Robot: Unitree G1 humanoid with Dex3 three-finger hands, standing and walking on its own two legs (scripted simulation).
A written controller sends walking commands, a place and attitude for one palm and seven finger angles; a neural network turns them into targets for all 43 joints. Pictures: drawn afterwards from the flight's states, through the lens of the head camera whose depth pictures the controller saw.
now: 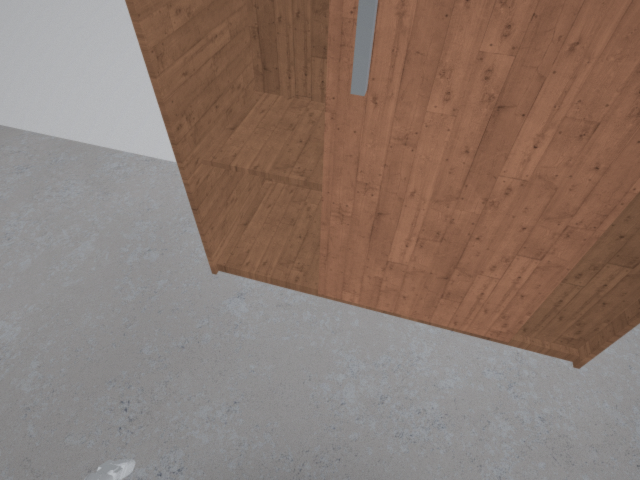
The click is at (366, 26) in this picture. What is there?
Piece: wardrobe's sliding door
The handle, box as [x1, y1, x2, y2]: [350, 0, 377, 95]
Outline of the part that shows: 377,0 359,0 350,93 364,95 366,90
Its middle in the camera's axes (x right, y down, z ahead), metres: +0.08 -0.35 +0.69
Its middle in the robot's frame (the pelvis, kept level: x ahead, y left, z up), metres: +0.79 -0.02 +0.19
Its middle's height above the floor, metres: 0.96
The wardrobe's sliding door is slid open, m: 0.41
